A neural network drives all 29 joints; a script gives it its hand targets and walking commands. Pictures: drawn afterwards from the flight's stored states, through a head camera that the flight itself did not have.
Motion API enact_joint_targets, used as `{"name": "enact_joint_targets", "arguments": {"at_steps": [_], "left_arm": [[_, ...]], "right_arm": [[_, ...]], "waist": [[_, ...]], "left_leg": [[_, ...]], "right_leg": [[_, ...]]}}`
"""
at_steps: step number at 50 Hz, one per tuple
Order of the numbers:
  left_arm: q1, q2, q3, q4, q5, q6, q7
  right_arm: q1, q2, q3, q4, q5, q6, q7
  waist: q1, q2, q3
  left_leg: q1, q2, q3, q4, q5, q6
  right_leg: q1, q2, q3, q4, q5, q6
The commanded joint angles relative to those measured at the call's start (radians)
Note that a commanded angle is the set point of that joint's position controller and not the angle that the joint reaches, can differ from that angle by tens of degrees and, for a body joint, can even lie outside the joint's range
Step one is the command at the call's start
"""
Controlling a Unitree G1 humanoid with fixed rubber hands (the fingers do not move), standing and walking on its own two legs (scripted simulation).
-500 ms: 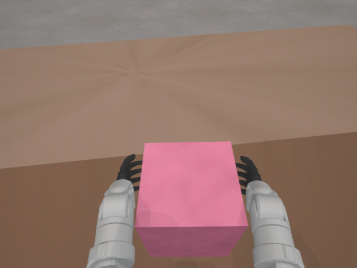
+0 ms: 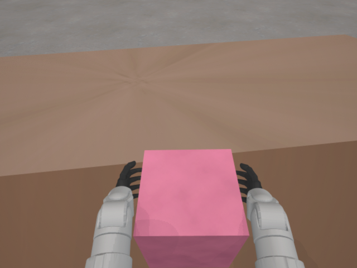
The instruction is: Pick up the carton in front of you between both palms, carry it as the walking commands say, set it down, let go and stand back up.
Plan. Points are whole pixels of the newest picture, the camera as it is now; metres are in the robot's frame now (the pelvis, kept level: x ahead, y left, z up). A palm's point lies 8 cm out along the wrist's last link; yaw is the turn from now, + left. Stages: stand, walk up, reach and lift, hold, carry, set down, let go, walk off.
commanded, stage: reach and lift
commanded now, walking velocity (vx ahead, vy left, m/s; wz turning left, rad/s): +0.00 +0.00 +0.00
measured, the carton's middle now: (188, 211) +0.28 +0.00 -0.05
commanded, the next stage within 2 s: hold in 0.10 s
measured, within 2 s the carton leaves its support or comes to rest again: neither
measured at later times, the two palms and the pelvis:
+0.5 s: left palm (120, 195) +0.27 +0.15 +0.05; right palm (256, 197) +0.27 -0.15 +0.04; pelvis -0.02 +0.00 +0.00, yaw +0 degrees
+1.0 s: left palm (121, 192) +0.28 +0.15 +0.05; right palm (255, 194) +0.27 -0.15 +0.04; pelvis -0.01 +0.00 +0.00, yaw +0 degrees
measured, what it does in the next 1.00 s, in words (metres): stands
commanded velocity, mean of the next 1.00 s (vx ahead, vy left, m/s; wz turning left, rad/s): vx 0.00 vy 0.00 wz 0.00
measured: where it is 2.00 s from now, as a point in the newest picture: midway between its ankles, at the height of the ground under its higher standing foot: (175, 260)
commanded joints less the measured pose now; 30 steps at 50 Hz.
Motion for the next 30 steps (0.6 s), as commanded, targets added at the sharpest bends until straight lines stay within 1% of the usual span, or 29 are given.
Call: {"name": "enact_joint_targets", "arguments": {"at_steps": [1, 5, 10, 11, 13, 15, 17, 23, 30], "left_arm": [[-0.454, -0.956, -0.548, -0.036, -0.243, -0.016, -0.239], [-0.462, -0.960, -0.556, -0.049, -0.249, -0.007, -0.237], [-0.426, -0.955, -0.617, -0.146, -0.287, 0.029, -0.226], [-0.413, -0.942, -0.611, -0.149, -0.283, 0.041, -0.223], [-0.397, -0.914, -0.585, -0.137, -0.267, 0.061, -0.220], [-0.407, -0.897, -0.557, -0.112, -0.250, 0.071, -0.221], [-0.436, -0.901, -0.552, -0.103, -0.249, 0.072, -0.227], [-0.529, -0.931, -0.568, -0.101, -0.264, 0.058, -0.240], [-0.550, -0.925, -0.555, -0.069, -0.253, 0.054, -0.241]], "right_arm": [[-0.521, 0.933, 0.546, -0.088, 0.250, -0.045, 0.235], [-0.532, 0.929, 0.553, -0.100, 0.254, -0.036, 0.237], [-0.502, 0.928, 0.623, -0.199, 0.296, 0.000, 0.231], [-0.489, 0.916, 0.617, -0.201, 0.294, 0.011, 0.227], [-0.470, 0.890, 0.591, -0.185, 0.279, 0.030, 0.222], [-0.476, 0.874, 0.558, -0.157, 0.260, 0.040, 0.222], [-0.502, 0.880, 0.548, -0.147, 0.255, 0.041, 0.226], [-0.590, 0.920, 0.566, -0.145, 0.268, 0.031, 0.236], [-0.614, 0.927, 0.561, -0.113, 0.262, 0.029, 0.233]], "waist": [[-0.001, -0.001, -0.276], [-0.001, 0.002, -0.271], [0.007, 0.001, -0.318], [0.008, 0.000, -0.301], [0.008, -0.001, -0.239], [0.005, 0.001, -0.179], [0.001, 0.003, -0.161], [0.002, 0.001, -0.211], [0.007, -0.006, -0.216]], "left_leg": [[0.017, -0.072, 0.009, -0.051, 0.246, -0.006], [0.021, -0.070, 0.008, -0.054, 0.234, -0.007], [0.066, -0.069, 0.002, -0.064, 0.315, -0.009], [0.065, -0.068, 0.003, -0.070, 0.306, -0.009], [0.045, -0.066, 0.007, -0.084, 0.243, -0.008], [0.018, -0.064, 0.013, -0.094, 0.159, -0.005], [0.002, -0.061, 0.015, -0.095, 0.106, -0.002], [-0.008, -0.061, 0.018, -0.075, 0.073, 0.002], [-0.019, -0.062, 0.025, -0.073, 0.040, 0.005]], "right_leg": [[0.131, 0.075, -0.004, -0.025, 0.229, 0.002], [0.127, 0.076, -0.006, -0.027, 0.209, 0.001], [0.168, 0.077, -0.001, -0.038, 0.282, 0.005], [0.167, 0.076, 0.000, -0.043, 0.273, 0.004], [0.150, 0.074, -0.001, -0.056, 0.212, 0.000], [0.125, 0.071, -0.006, -0.065, 0.131, -0.005], [0.114, 0.069, -0.010, -0.065, 0.084, -0.006], [0.120, 0.066, -0.014, -0.045, 0.060, -0.004], [0.118, 0.062, -0.015, -0.045, 0.036, 0.000]]}}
